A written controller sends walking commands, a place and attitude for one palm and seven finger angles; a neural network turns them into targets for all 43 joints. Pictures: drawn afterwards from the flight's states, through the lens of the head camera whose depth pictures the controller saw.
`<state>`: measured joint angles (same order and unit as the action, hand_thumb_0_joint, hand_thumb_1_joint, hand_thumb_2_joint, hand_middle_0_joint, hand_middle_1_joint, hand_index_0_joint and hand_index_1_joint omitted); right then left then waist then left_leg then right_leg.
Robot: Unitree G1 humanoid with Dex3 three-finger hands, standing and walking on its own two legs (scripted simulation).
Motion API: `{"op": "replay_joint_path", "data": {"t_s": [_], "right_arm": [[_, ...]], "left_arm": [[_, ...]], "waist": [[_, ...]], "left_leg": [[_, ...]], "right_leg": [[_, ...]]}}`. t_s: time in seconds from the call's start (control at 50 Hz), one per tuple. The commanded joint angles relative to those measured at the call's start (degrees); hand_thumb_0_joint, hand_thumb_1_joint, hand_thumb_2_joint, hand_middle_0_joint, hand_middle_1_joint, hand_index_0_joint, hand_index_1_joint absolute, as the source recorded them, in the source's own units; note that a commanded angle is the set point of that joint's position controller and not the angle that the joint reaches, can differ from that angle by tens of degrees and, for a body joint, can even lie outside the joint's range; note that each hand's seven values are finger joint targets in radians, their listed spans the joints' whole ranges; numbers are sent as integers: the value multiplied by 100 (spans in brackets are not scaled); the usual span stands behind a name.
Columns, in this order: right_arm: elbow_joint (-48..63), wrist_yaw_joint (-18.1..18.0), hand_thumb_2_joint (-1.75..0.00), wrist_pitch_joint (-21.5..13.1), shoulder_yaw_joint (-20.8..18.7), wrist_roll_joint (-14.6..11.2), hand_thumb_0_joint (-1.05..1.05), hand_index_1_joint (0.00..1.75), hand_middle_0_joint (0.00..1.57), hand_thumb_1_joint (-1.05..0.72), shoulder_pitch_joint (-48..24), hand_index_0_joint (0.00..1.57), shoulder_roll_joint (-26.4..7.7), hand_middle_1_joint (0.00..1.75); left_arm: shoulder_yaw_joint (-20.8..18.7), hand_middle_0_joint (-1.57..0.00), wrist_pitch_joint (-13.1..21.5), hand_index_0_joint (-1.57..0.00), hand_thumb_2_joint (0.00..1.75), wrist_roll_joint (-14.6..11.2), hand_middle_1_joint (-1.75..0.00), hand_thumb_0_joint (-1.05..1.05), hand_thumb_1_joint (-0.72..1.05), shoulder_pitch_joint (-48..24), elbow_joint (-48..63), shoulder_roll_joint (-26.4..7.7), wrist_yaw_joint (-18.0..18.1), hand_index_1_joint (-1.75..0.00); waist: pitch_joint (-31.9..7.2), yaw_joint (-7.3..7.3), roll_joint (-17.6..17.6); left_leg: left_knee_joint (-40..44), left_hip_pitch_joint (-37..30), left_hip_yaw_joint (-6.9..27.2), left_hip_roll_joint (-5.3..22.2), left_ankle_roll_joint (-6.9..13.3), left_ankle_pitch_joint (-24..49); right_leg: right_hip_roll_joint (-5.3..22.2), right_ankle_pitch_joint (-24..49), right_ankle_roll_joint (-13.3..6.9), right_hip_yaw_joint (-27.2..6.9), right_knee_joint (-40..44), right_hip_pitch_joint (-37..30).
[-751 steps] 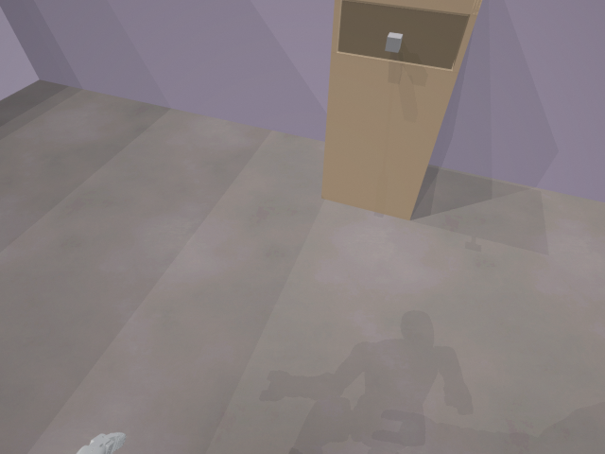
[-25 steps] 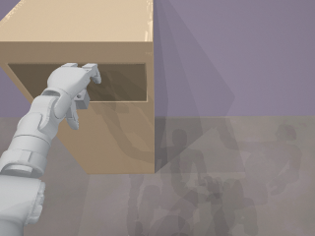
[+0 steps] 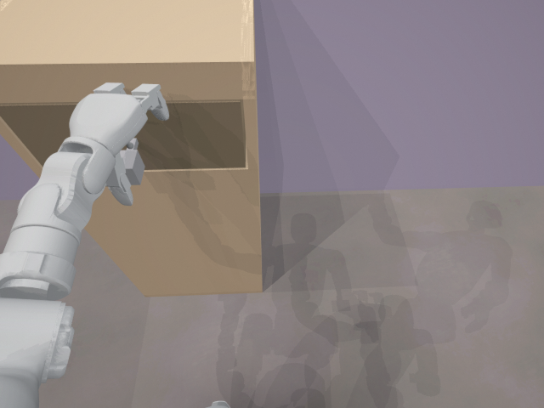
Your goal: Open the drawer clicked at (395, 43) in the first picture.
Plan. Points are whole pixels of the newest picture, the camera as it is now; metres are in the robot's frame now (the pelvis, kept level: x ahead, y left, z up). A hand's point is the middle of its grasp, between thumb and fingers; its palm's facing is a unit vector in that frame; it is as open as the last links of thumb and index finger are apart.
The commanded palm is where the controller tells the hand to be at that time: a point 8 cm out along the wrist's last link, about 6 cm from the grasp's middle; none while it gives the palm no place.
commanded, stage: move the hooked fingers above the handle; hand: left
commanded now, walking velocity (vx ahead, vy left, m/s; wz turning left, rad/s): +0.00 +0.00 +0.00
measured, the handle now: (129, 158) +0.51 +0.24 +0.05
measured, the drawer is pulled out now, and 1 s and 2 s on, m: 0.00 0.00 0.00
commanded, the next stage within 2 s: lower the fingers behind the handle in 0.94 s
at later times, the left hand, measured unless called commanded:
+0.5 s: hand (102, 169) +0.44 +0.25 +0.09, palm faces -0.17 -0.01 -0.99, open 13.7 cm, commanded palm +0.45 +0.26 +0.17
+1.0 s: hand (96, 142) +0.47 +0.25 +0.13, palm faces -0.11 -0.02 -0.99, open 13.5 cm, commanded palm +0.45 +0.27 +0.16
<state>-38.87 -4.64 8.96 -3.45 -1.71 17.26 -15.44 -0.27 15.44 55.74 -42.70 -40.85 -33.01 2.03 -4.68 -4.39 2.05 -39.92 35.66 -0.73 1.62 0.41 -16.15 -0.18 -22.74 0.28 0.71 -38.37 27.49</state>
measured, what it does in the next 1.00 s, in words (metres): stands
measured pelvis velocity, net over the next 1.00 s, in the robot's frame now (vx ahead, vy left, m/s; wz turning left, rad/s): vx -0.01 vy -0.01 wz -0.03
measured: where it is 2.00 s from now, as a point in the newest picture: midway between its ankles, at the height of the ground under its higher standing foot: outside the picture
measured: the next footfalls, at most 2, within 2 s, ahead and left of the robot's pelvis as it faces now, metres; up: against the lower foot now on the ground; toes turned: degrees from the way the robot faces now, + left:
none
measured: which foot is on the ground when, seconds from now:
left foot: down 0.00-1.00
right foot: down 0.00-1.00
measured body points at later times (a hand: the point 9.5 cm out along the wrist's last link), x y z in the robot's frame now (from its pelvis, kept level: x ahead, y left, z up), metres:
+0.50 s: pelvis +0.00 -0.01 +0.00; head +0.07 -0.01 +0.45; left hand +0.44 +0.25 +0.15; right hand +0.04 -0.30 -0.12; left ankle +0.03 +0.11 -0.72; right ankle -0.05 -0.13 -0.72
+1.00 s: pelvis -0.01 -0.01 +0.00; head +0.04 -0.03 +0.45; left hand +0.47 +0.25 +0.18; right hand +0.04 -0.27 -0.13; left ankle +0.03 +0.11 -0.72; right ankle -0.05 -0.13 -0.72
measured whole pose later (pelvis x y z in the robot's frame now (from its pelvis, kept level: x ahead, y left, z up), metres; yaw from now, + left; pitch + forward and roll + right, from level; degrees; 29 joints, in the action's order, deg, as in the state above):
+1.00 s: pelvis -0.01 -0.01 +0.00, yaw -2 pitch +11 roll +0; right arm -36.6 -6.6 9.8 1.0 -4.4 16.5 -13.8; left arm -1.4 2.9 58.5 -49.1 -59.0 -37.5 0.2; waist -5.5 -6.2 3.8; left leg -36.8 33.5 -2.6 2.6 0.2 -14.2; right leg -1.0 -21.1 0.0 -1.3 -37.3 27.2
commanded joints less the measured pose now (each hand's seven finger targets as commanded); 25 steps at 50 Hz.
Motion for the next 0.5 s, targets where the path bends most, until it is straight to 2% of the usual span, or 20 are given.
{"op": "replay_joint_path", "data": {"t_s": [0.0, 0.02, 0.04, 0.06, 0.08, 0.1, 0.14, 0.16, 0.18, 0.2, 0.24, 0.28, 0.32, 0.34, 0.36, 0.42, 0.44, 0.48], "right_arm": [[392, 79, -90, -119, -137, 27, 0, 30, 20, -90, 139, 20, -755, 30], [382, 109, -90, -116, -130, 22, 0, 30, 20, -90, 116, 20, -796, 30], [361, 123, -90, -95, -130, 19, 0, 30, 20, -90, 161, 20, -850, 30], [385, 112, -90, -43, -123, -5, 0, 30, 20, -90, 183, 20, -882, 30], [426, 93, -90, 3, -104, -24, 0, 30, 20, -90, 157, 20, -888, 30], [456, 47, -90, 40, -75, -62, 0, 30, 20, -90, 78, 20, -875, 30], [475, -39, -90, 61, -41, -131, 0, 30, 20, -90, 1, 20, -884, 30], [465, -82, -90, 73, -14, -156, 0, 30, 20, -90, -18, 20, -900, 30], [515, -133, -90, 65, 22, -192, 0, 30, 20, -90, -73, 20, -924, 30], [565, -186, -90, 56, 30, -201, 0, 30, 20, -90, -64, 20, -935, 30], [578, -240, -90, 9, -5, -184, 0, 30, 20, -90, 79, 20, -957, 30], [630, -237, -90, -70, -76, -142, 0, 30, 20, -90, 219, 20, -937, 30], [625, -216, -90, -137, -170, -64, 0, 30, 20, -90, 337, 20, -860, 30], [589, -212, -90, -156, -212, -34, 0, 30, 20, -90, 394, 20, -850, 30], [562, -188, -90, -182, -222, -15, 0, 30, 20, -90, 465, 20, -824, 30], [435, -165, -90, -250, -332, 14, 0, 30, 20, -90, 572, 20, -845, 30], [368, -149, -90, -267, -361, 25, 0, 30, 20, -90, 611, 20, -869, 30], [293, -86, -90, -258, -370, 39, 0, 30, 20, -90, 658, 20, -867, 30]], "left_arm": [[-1160, -30, -1050, -30, 30, 158, -120, 0, -50, -2595, 156, -2451, 1139, -120], [-998, -30, -1362, -30, 30, 243, -120, 0, -50, -2496, -143, -2375, 1171, -120], [-901, -30, -1637, -30, 30, 351, -120, 0, -50, -2480, -431, -2421, 1118, -120], [-996, -30, -1732, -30, 30, 365, -120, 0, -50, -2458, -427, -2566, 1023, -120], [-1090, -30, -1839, -30, 30, 396, -120, 0, -50, -2490, -378, -2806, 977, -120], [-989, -30, -1952, -30, 30, 374, -120, 0, -50, -2539, -412, -2809, 914, -120], [-734, -30, -2098, -30, 30, 298, -120, 0, -50, -2563, -664, -2592, 698, -120], [-755, -30, -2093, -30, 30, 223, -120, 0, -50, -2486, -836, -2622, 573, -120], [-794, -30, -2083, -30, 30, 204, -120, 0, -50, -2368, -974, -2758, 447, -120], [-764, -30, -2021, -30, 30, 188, -120, 0, -50, -2354, -992, -2750, 283, -120], [-565, -30, -1745, -30, 30, 240, -120, 0, -50, -2487, -1032, -2537, -50, -120], [-289, -30, -1239, -30, 30, 260, -120, 0, -50, -2625, -595, -2171, -348, -120], [185, -30, -750, -30, 30, 148, -120, 0, -50, -2675, 35, -1492, -552, -120], [140, -30, -528, -30, 30, 86, -120, 0, -50, -2655, 227, -1465, -598, -120], [473, -30, -359, -30, 30, -46, -120, 0, -50, -2881, 500, -1065, -638, -120], [171, -30, 91, -30, 30, -314, -120, 0, -50, -3258, 1273, -1220, -496, -120], [-32, -30, 212, -30, 30, -384, -120, 0, -50, -3388, 1506, -1372, -367, -120], [-437, -30, 242, -30, 30, -376, -120, 0, -50, -3474, 1554, -1733, -7, -120]], "waist": [[-2184, 415, 444], [-2208, 430, 431], [-2318, 396, 238], [-2516, 450, 7], [-2737, 498, -29], [-2700, 473, -231], [-2198, 331, -585], [-2058, 305, -880], [-1794, 319, -895], [-1710, 276, -963], [-1459, 68, -850], [-1570, -48, -404], [-1643, -178, -105], [-1681, -171, 28], [-1694, -332, 70], [-1925, -324, 521], [-2119, -280, 684], [-2481, -187, 737]], "left_leg": [[192, -1507, -98, -255, 96, 1929], [236, -1465, -172, -236, 87, 1819], [248, -1451, -216, -210, 98, 1787], [264, -1408, -242, -225, 113, 1910], [304, -1448, -294, -229, 131, 1874], [344, -1383, -339, -243, 162, 1770], [484, -1238, -383, -242, 200, 1370], [537, -1139, -388, -245, 227, 1237], [611, -1022, -403, -256, 236, 1030], [641, -1018, -395, -270, 260, 915], [663, -1118, -342, -251, 296, 796], [572, -1450, -309, -228, 330, 991], [413, -1873, -247, -245, 349, 1225], [349, -2001, -214, -254, 343, 1303], [302, -2131, -164, -268, 354, 1386], [141, -2583, -7, -261, 301, 1668], [76, -2749, 50, -258, 274, 1880], [-11, -2785, 119, -260, 229, 2092]], "right_leg": [[-330, 1949, -247, 206, 247, -81], [-328, 1900, -233, 195, 286, -123], [-328, 1954, -211, 180, 311, -225], [-327, 2155, -205, 161, 329, -531], [-290, 2238, -173, 92, 360, -737], [-261, 2299, -142, 39, 432, -903], [-205, 2095, -78, 32, 637, -876], [-180, 2049, -53, -7, 748, -982], [-151, 1927, -34, -36, 805, -970], [-139, 1872, -20, -42, 840, -958], [-131, 1745, -10, -52, 923, -675], [-148, 1828, -50, -92, 891, -461], [-197, 1943, -80, -116, 887, -141], [-220, 1922, -107, -122, 865, -32], [-225, 1933, -118, -106, 862, 69], [-284, 1812, -175, -36, 692, 516], [-307, 1882, -209, -12, 605, 593], [-327, 1916, -214, 43, 486, 577]]}}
